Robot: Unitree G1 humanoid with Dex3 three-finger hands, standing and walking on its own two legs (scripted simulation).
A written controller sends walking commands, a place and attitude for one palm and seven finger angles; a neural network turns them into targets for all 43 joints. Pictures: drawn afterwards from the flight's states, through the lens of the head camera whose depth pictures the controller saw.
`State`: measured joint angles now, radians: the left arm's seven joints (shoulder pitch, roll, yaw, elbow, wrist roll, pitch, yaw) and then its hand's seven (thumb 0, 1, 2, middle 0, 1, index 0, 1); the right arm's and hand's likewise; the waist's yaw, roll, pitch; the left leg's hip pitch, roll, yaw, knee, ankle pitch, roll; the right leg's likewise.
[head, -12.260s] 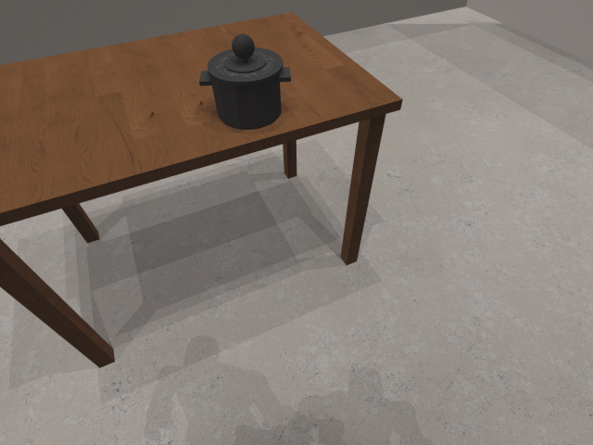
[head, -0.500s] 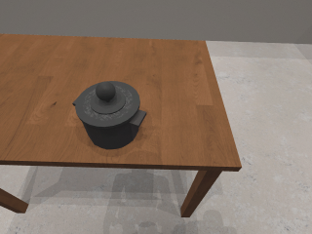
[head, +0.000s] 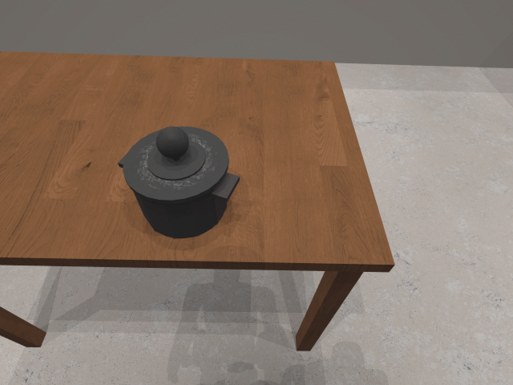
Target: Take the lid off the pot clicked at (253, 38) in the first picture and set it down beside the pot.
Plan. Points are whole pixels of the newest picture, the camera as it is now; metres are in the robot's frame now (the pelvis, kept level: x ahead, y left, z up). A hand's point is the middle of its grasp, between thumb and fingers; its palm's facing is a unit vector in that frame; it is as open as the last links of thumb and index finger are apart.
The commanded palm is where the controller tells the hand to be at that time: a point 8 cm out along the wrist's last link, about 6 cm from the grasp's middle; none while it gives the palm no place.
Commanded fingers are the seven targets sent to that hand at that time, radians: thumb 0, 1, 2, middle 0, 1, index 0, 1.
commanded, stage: come to a stop and stand still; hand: left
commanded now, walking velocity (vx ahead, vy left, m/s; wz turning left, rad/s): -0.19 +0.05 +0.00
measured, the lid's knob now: (172, 142) +0.43 +0.17 +0.14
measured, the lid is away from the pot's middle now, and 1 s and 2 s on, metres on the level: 0.00 0.00 0.00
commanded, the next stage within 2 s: look again from close up in 0.98 s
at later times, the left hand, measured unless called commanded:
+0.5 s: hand out of the picture -0.01 +0.17 -0.18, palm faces +0.03 -0.98 -0.18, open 7.4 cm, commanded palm none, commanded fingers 0.00 0.90 0.90 -0.20 -0.30 -0.20 -0.30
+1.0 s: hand out of the picture +0.01 +0.16 -0.18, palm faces +0.03 -0.98 -0.17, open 7.3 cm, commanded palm none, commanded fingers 0.00 0.90 0.90 -0.20 -0.30 -0.20 -0.30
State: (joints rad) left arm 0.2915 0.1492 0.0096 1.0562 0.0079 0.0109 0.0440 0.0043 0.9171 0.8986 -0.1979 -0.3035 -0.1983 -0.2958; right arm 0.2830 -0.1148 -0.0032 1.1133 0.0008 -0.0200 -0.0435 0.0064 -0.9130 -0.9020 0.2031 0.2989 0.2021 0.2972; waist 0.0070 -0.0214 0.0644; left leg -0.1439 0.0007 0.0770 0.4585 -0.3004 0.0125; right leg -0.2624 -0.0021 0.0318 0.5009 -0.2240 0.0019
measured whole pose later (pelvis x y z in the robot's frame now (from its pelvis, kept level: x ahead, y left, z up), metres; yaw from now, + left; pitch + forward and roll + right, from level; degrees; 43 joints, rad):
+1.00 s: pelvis +0.02 -0.01 +0.00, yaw +0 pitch +0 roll -1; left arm 0.30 0.14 0.00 1.10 0.01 -0.02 0.05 0.01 0.93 0.90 -0.20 -0.30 -0.20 -0.30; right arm 0.29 -0.11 0.01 1.15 0.00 -0.03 -0.05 0.01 -0.92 -0.90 0.20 0.30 0.20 0.30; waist 0.00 -0.02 0.05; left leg -0.12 0.03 0.06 0.45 -0.33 0.00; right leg -0.22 0.02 0.00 0.45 -0.24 -0.01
